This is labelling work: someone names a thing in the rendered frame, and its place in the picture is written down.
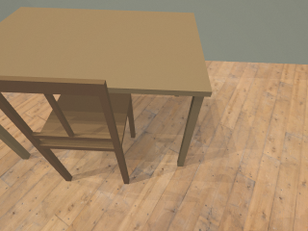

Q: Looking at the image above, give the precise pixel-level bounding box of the chair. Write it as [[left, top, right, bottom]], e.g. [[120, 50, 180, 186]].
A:
[[0, 75, 136, 185]]

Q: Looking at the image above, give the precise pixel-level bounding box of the table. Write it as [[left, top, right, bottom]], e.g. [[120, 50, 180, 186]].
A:
[[0, 7, 213, 167]]

